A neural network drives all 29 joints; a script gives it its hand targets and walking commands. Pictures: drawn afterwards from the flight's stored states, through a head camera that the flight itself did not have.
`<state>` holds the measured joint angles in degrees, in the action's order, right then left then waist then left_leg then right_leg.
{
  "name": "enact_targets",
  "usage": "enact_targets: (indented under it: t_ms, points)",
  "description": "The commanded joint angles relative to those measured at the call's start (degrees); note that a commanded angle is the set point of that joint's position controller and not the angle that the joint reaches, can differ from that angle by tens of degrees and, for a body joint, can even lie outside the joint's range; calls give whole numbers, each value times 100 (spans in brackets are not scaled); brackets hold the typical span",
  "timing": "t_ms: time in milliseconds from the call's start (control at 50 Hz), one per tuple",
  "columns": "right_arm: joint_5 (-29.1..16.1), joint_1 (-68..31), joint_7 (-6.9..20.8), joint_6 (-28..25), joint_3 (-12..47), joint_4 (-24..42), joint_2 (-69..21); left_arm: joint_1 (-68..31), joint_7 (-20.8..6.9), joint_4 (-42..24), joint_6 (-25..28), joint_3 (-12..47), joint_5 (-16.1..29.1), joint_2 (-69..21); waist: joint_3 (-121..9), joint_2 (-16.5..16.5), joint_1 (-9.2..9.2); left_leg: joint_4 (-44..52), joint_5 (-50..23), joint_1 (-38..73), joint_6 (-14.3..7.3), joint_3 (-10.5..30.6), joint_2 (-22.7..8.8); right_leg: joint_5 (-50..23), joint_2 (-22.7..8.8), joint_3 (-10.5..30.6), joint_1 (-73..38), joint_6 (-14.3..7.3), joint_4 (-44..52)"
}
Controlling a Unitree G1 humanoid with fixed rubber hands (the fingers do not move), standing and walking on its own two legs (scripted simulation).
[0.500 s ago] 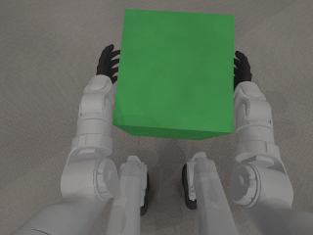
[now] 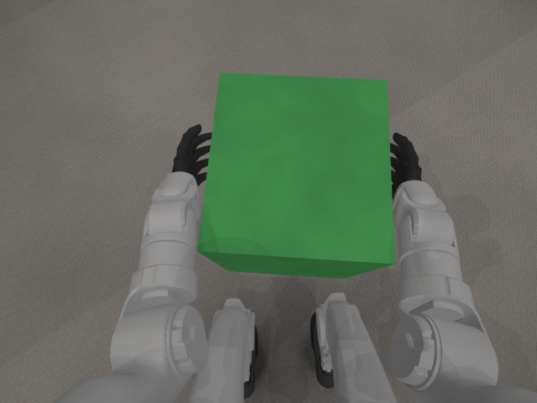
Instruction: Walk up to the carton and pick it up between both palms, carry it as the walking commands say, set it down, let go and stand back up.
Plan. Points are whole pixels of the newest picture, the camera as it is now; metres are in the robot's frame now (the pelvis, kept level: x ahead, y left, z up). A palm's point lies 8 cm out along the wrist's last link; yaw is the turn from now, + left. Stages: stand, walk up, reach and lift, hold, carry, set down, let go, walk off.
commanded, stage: reach and lift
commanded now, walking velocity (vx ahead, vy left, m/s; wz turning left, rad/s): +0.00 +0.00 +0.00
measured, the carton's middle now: (292, 194) +0.43 -0.02 -0.12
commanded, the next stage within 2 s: none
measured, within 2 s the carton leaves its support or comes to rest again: neither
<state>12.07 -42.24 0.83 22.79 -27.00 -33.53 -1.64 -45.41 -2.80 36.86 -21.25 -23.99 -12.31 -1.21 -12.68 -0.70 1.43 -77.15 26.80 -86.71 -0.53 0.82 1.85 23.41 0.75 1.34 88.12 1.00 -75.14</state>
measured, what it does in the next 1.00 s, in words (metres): rises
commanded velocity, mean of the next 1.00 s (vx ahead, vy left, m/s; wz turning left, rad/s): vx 0.00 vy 0.00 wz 0.00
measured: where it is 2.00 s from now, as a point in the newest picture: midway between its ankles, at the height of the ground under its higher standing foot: (285, 367)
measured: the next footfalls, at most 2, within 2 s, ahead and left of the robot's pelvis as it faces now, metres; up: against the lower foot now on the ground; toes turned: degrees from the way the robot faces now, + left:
none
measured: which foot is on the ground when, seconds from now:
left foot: down 0.00-1.00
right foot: down 0.00-1.00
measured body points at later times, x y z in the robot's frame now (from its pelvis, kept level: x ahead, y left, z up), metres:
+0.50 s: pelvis +0.02 +0.00 +0.07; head +0.18 +0.00 +0.49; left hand +0.43 +0.14 +0.02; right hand +0.41 -0.19 +0.02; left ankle +0.06 +0.11 -0.58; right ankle +0.08 -0.13 -0.58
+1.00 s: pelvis +0.04 +0.00 +0.13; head +0.15 +0.00 +0.56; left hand +0.41 +0.15 +0.09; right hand +0.39 -0.19 +0.09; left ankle +0.06 +0.11 -0.58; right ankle +0.08 -0.13 -0.58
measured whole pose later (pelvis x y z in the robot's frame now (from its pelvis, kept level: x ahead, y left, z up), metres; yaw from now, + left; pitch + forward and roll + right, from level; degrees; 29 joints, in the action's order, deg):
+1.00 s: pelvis +0.04 +0.00 +0.13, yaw +0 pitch +18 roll +0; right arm 15.0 -23.9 3.8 24.7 -24.0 -24.0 -6.9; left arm -26.4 -6.5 26.9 -23.1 -21.8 -15.5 -6.3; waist -5.2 -0.3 1.4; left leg -41.1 16.6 -42.1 -0.5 1.7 1.5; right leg 13.9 0.5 1.5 43.5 0.4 -39.9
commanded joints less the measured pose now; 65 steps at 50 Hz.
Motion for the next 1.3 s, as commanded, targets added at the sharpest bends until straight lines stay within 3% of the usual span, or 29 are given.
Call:
enact_targets:
  t_ms: [0,720,1280]
  points:
    - [-905,-3548,1496,-129,3297,7,-5843,-3033,-1294,229,38,2921,731,-5882,-4452,-24,62,1144,-1399,2502,40,-75,711,-1367,820,-291,-3136,10,798]
    - [-645,-1634,1668,-56,3598,636,-5906,-1204,-1569,-491,-25,3227,444,-5868,-2957,59,16,3401,-2213,4856,-41,195,492,-2233,565,111,-5755,-88,3104]
    - [-619,-588,1515,477,3918,1342,-5603,-202,-1417,-1159,-512,3593,517,-5706,-1383,54,41,4989,-2566,7037,-44,353,361,-2520,470,170,-7684,-133,4713]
